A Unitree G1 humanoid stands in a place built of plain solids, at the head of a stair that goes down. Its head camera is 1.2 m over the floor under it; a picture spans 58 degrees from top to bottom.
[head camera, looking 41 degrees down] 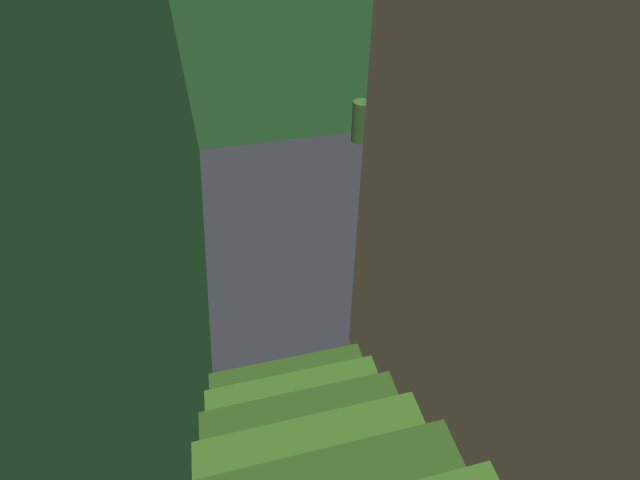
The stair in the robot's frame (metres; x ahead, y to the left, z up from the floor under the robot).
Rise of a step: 0.20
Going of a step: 0.24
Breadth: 0.98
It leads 13 degrees to the left of straight ahead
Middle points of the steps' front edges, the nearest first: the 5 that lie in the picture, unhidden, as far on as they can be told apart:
0.69 0.00 -0.41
0.92 0.06 -0.61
1.15 0.11 -0.81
1.38 0.17 -1.02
1.62 0.23 -1.22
